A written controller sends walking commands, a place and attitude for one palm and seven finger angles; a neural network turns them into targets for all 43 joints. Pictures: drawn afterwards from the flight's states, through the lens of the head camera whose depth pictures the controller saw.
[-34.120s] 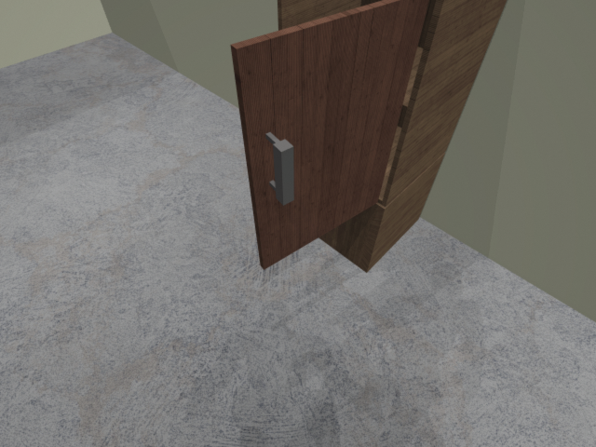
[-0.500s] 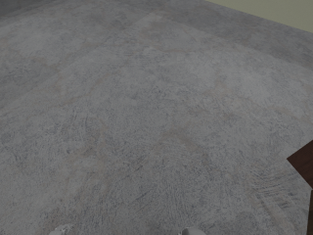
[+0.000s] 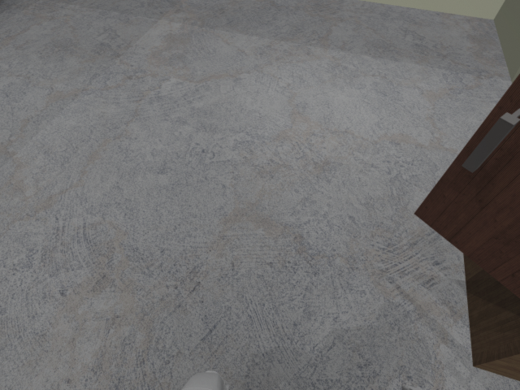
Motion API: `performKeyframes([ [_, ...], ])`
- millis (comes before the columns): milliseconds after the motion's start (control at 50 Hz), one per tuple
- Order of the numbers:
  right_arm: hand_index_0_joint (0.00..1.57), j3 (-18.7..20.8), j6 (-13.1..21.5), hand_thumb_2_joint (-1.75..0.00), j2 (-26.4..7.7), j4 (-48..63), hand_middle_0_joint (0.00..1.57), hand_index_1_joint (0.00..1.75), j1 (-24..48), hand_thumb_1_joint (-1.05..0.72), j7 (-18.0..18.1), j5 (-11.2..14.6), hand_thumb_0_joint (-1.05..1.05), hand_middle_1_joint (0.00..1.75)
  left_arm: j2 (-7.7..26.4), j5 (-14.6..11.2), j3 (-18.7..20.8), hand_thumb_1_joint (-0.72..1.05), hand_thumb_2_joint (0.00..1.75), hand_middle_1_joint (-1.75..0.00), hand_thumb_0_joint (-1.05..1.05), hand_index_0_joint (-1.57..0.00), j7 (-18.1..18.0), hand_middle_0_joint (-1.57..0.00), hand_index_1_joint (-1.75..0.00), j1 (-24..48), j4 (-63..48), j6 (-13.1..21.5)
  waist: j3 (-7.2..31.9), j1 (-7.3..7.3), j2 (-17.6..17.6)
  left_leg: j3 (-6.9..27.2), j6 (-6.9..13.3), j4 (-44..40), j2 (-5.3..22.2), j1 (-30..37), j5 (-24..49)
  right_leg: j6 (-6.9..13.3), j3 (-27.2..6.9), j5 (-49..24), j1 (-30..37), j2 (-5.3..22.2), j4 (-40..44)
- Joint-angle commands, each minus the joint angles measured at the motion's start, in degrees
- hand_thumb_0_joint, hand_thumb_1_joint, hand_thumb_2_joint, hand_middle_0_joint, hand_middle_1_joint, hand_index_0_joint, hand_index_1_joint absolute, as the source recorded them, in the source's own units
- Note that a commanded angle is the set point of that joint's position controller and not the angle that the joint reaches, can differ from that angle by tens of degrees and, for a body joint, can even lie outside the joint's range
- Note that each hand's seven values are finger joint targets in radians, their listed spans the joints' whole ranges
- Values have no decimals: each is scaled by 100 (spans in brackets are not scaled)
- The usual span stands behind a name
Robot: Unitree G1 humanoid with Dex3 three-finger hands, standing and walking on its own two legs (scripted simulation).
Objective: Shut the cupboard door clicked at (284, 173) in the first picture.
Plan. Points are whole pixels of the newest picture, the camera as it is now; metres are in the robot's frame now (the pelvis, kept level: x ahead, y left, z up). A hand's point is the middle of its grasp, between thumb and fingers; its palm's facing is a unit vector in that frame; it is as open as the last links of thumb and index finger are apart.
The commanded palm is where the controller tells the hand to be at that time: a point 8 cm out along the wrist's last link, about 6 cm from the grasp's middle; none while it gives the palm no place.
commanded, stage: turn to face it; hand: left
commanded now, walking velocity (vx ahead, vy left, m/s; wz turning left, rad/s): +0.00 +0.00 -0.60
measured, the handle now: (493, 140) +0.61 -0.44 +0.01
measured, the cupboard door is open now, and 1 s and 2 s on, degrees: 55 55 55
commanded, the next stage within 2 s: take the last steps up to it in 1.20 s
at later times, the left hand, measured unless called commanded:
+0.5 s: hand (173, 354) +0.19 +0.17 -0.16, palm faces -0.32 -0.90 -0.28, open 7.4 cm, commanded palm none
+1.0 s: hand (190, 333) +0.23 +0.16 -0.18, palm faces -0.52 -0.83 -0.20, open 7.4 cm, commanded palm none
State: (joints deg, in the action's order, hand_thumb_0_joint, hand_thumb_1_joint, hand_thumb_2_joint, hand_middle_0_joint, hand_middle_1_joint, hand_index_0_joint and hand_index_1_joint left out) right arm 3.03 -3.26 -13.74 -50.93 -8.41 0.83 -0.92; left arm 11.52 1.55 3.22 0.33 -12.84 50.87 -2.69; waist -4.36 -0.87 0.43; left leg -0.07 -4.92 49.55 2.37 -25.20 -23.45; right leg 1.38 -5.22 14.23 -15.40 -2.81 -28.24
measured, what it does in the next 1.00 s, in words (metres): steps on the spot, turning right: left foot, then right foot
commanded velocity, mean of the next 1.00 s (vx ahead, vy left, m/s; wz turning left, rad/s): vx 0.00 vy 0.00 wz -0.56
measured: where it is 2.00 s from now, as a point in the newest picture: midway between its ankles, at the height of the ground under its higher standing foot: outside the picture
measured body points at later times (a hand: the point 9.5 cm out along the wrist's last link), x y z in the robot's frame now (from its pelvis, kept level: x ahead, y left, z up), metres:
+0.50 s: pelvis +0.01 +0.00 -0.02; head +0.05 -0.03 +0.43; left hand +0.21 +0.22 -0.14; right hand -0.03 -0.26 -0.17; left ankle +0.02 +0.14 -0.74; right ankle -0.04 -0.11 -0.74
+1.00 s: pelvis +0.05 +0.02 -0.01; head +0.11 +0.02 +0.44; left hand +0.26 +0.20 -0.17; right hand -0.01 -0.24 -0.12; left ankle +0.12 +0.10 -0.74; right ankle -0.06 -0.08 -0.68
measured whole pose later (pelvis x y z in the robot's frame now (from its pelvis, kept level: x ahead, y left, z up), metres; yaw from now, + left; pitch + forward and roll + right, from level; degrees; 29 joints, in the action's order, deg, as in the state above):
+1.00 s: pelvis +0.05 +0.02 -0.01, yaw -35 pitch +1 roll -1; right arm 0.4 -0.6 -11.5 -49.3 -10.4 1.2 -1.8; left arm 15.4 1.1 4.6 0.6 -11.4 51.9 -4.6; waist -3.9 -0.6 3.4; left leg -4.9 1.3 33.7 2.9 -17.7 -17.6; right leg -1.6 -4.2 28.7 -24.5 -2.5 -55.9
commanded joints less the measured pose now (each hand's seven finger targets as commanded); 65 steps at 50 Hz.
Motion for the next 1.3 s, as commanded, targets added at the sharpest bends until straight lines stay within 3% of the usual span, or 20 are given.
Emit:
performKeyframes([
  [0, 20, 105, 267, -90, -436, 387, 20, 30, -429, -90, 109, 83, 0, 30, 1277, -7, 394, 90, 90, -30, 0, -20, -87, -20, -30, 215, -476, 88, 801, 193, 810, -70, 101, -1716, -152, 946, 582, 705, -1655, -2123, 140, 1279, 226],
  [20, 20, 113, 316, -90, -543, 301, 20, 30, -706, -90, 127, 83, 0, 30, 1164, -45, 364, 90, 90, -30, 0, -20, -82, -20, -30, 346, -497, 62, 863, 348, 623, -52, 124, -2502, -27, 1740, 1151, 420, -1425, -1619, -378, 1001, -56],
  [60, 20, 262, 364, -90, -1411, 388, 20, 30, -881, -90, 156, -12, 0, 30, 636, -115, 236, 90, 90, -30, 0, -20, -2, -20, -30, 101, -635, 43, 972, 303, -1896, 2159, 1008, -3418, 2299, 2506, 1963, -250, 47, 2052, -1792, -167, -2237],
  [80, 20, 217, 328, -90, -1411, 442, 20, 30, -851, -90, 173, -81, 0, 30, 850, -53, 273, 90, 90, -30, 0, -20, 13, -20, -30, 290, -670, 12, 752, 384, -1380, 2152, 1425, -3371, 2608, 1942, 2168, -273, 84, 2166, -1683, 119, -3204],
  [200, 20, 100, 352, -90, -913, 554, 20, 30, -337, -90, 200, -93, 0, 30, 713, -26, 300, 90, 90, -30, 0, -20, 196, -20, -30, 233, -459, -91, 518, 92, -1031, 172, 1191, -2935, 1577, 1951, 3387, -514, 516, 1110, -1739, 375, -3791],
  [360, 20, 233, 315, -90, -1104, 277, 20, 30, -739, -90, 106, -90, 0, 30, 578, -29, 190, 90, 90, -30, 0, -20, 222, -20, -30, 670, -607, -32, 647, 327, -1395, -406, 1176, -2472, 1774, 2161, 3836, -400, 1069, 1057, -917, 355, -1738],
  [420, 20, 275, 297, -90, -1185, 277, 20, 30, -560, -90, 70, -60, 0, 30, 675, -37, 209, 90, 90, -30, 0, -20, 203, -20, -30, 297, -498, 40, 832, 80, -1157, -699, 854, -1844, 1718, 1854, 3517, -233, 1175, 181, 44, 250, -417],
  [440, 20, 282, 293, -90, -1151, 332, 20, 30, -462, -90, 42, -11, 0, 30, 900, -20, 266, 90, 90, -30, 0, -20, 177, -20, -30, -177, -367, 89, 1003, -180, -694, -910, 584, -1124, 1522, 1299, 2907, -120, 914, -631, 954, 427, 320],
  [460, 20, 184, 265, -90, -705, 506, 20, 30, -408, -90, -6, 46, 0, 30, 1597, 40, 371, 90, 90, -30, 0, -20, 94, -20, -30, -623, -243, 185, 1157, -411, 1148, -1247, 192, 202, 783, -71, 672, 348, -809, -2056, 1997, 1735, 855],
  [480, 20, 99, 228, -90, -552, 740, 20, 30, -37, -90, 30, 20, 0, 30, 1943, -31, 433, 90, 90, -30, 0, -20, 5, -20, -30, -824, -142, 185, 997, -493, 1769, -788, 32, 1344, 190, -1008, -1552, 975, -1929, -4221, 1859, 2590, 690],
  [500, 20, 82, 155, -90, -664, 690, 20, 30, -61, -90, 78, 34, 0, 30, 1856, -61, 405, 90, 90, -30, 0, -20, -61, -20, -30, -783, -169, 171, 935, -421, 1339, -93, 99, 1889, 361, -1086, -1242, 1221, -1703, -3632, 1542, 2623, 748],
  [620, 20, 118, 118, -90, -593, 334, 20, 30, -339, -90, 4, -15, 0, 30, 1256, -52, 264, 90, 90, -30, 0, -20, -104, -20, -30, 284, -492, 208, 739, 145, 927, -56, -85, 1518, 356, -729, 271, 784, -557, -2814, 804, 1485, 677],
  [780, 20, 92, 218, -90, -520, 525, 20, 30, -85, -90, 32, 43, 0, 30, 1415, 16, 354, 90, 90, -30, 0, -20, -68, -20, -30, 127, -455, 146, 690, -14, 982, -151, -27, -407, 16, -61, -2, 952, -1378, -2205, 609, 1462, 559],
  [840, 20, 91, 301, -90, -558, 340, 20, 30, -679, -90, 87, 75, 0, 30, 1327, -43, 343, 90, 90, -30, 0, -20, -72, -20, -30, 419, -486, 92, 787, 310, 889, -215, 55, -2048, -123, 1271, 1074, 535, -1363, -2005, -76, 1162, 59],
  [860, 20, 120, 357, -90, -784, 277, 20, 30, -855, -90, 101, 60, 0, 30, 1074, -82, 293, 90, 90, -30, 0, -20, -66, -20, -30, 387, -522, 69, 893, 350, 200, 184, 164, -2790, 327, 1949, 1376, 253, -1048, -1282, -571, 747, -409],
  [880, 20, 201, 415, -90, -1347, 302, 20, 30, -1031, -90, 118, -35, 0, 30, 727, -141, 230, 90, 90, -30, 0, -20, -28, -20, -30, 148, -582, 39, 1127, 342, -1462, 1630, 691, -3176, 1725, 2596, 2234, -134, -258, 759, -1427, -88, -1571],
  [900, 20, 216, 370, -90, -1512, 356, 20, 30, -1080, -90, 146, -59, 0, 30, 792, -103, 211, 90, 90, -30, 0, -20, -19, -20, -30, 193, -634, 39, 1064, 366, -1701, 2148, 1313, -3197, 2562, 2376, 2935, -257, 206, 2266, -1627, -44, -2859],
  [1020, 20, 24, 387, -90, -862, 409, 20, 30, -571, -90, 211, -98, 0, 30, 700, -27, 242, 90, 90, -30, 0, -20, 123, -20, -30, 173, -334, -56, 618, 97, -1123, 271, 1165, -2913, 1478, 1946, 3954, -466, 384, 1119, -1605, 346, -3811],
  [1240, 20, 193, 294, -90, -1003, -88, 20, 30, -913, -90, 112, -51, 0, 30, 491, -40, 105, 90, 90, -30, 0, -20, 62, -20, -30, 159, -173, 52, 889, 133, -1028, -193, 1063, -2213, 1587, 1883, 3706, -208, 994, 131, 206, 245, -198],
  [1280, 20, 163, 286, -90, -649, -40, 20, 30, -840, -90, 60, 53, 0, 30, 1056, 23, 203, 90, 90, -30, 0, -20, -17, -20, -30, -417, 16, 166, 1092, -133, 315, -798, 444, -1093, 891, 611, 1713, 126, -244, -1792, 1692, 1320, 919],
])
